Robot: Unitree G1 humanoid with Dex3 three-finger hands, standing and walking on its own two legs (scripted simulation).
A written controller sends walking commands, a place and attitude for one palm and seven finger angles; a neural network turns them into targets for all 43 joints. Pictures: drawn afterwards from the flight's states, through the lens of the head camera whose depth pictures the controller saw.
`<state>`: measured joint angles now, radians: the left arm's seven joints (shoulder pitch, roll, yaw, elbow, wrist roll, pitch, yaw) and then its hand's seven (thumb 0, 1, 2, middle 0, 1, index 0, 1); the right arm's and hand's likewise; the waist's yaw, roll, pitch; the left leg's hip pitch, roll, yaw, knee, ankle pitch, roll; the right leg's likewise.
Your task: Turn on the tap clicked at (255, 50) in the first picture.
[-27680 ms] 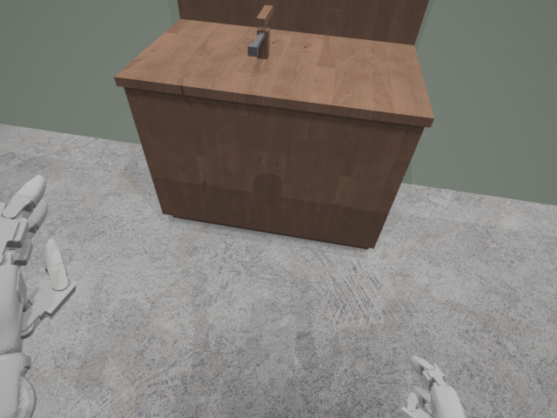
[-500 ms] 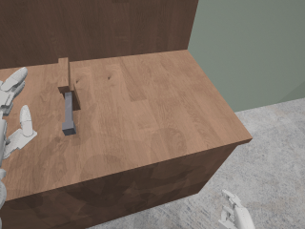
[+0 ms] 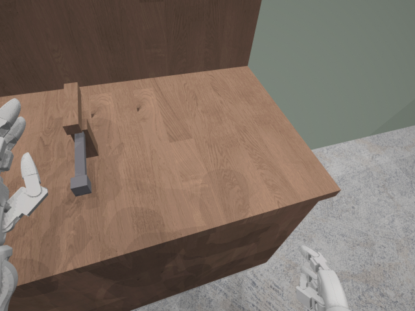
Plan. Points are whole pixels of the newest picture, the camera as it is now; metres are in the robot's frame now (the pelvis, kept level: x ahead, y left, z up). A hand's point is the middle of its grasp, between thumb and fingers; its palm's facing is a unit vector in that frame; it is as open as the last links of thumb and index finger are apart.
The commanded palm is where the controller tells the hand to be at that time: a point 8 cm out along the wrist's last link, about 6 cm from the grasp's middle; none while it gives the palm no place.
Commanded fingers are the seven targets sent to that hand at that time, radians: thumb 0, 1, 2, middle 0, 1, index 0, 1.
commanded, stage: come to a stop and stand still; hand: left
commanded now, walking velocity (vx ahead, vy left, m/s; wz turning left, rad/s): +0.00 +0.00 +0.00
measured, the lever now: (81, 185) +0.31 +0.27 +0.06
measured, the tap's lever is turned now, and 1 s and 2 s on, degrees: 0 0 0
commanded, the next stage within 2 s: look again from close up in 0.22 s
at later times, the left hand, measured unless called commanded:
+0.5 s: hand (32, 206) +0.21 +0.26 +0.16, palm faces +0.36 -0.85 -0.38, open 7.4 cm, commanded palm +0.15 +0.29 +0.18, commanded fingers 0.00 0.90 0.90 -0.20 -0.30 -0.20 -0.30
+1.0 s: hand (52, 204) +0.22 +0.24 +0.16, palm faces +0.35 -0.87 -0.36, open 7.4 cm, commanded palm +0.15 +0.27 +0.18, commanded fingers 0.00 0.90 0.90 -0.20 -0.30 -0.20 -0.30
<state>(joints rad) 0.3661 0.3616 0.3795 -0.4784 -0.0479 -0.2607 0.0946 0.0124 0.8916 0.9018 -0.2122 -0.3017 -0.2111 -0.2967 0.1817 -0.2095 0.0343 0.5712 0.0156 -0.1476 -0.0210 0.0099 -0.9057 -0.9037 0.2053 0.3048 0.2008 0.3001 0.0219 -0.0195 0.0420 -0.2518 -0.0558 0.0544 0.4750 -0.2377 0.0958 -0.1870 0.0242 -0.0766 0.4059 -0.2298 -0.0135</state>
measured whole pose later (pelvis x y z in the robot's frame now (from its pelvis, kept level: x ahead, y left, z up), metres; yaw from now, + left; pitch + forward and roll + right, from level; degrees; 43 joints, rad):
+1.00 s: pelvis -0.01 -0.01 +0.00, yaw -1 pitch +0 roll -1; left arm 0.39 0.37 0.36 -0.45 -0.06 -0.20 0.09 0.01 0.89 0.90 -0.21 -0.30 -0.21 -0.30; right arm 0.19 -0.19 0.03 0.55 0.01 -0.10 -0.03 0.01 -0.91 -0.90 0.21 0.30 0.20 0.30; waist 0.02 -0.04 0.06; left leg -0.22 -0.06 0.07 0.38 -0.17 0.08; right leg -0.19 0.02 -0.06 0.38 -0.19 -0.02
